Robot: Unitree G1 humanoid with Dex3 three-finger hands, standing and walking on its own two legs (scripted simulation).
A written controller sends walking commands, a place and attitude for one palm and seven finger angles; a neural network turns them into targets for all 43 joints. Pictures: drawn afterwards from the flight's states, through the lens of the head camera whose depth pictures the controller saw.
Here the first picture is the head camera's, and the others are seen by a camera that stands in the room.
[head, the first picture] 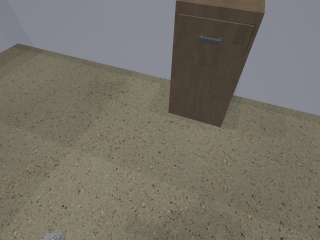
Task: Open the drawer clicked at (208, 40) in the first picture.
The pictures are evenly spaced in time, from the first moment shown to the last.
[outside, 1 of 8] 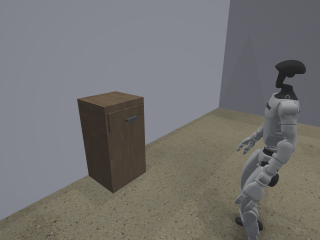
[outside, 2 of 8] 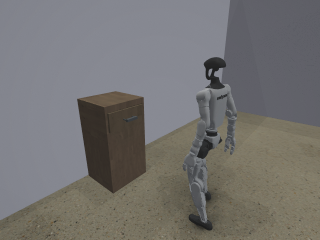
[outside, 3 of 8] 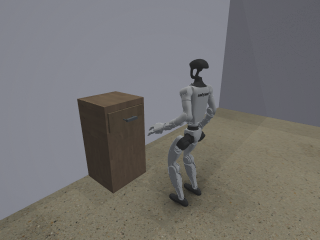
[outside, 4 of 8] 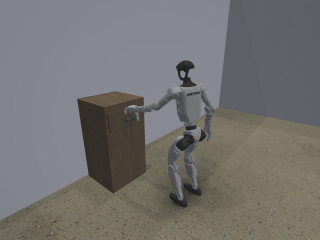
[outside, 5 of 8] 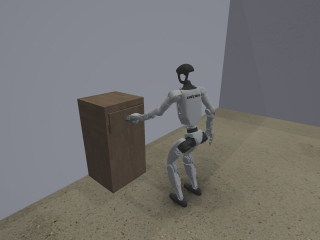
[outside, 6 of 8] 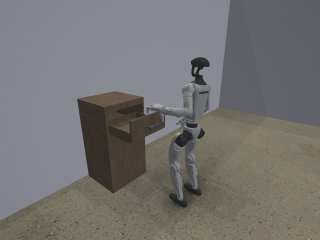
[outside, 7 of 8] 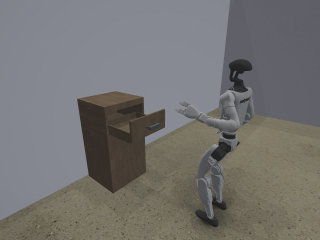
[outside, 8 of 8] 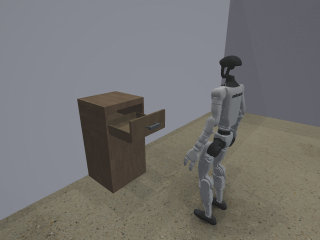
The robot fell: no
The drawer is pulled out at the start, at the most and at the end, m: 0.02 0.30 0.30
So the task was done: yes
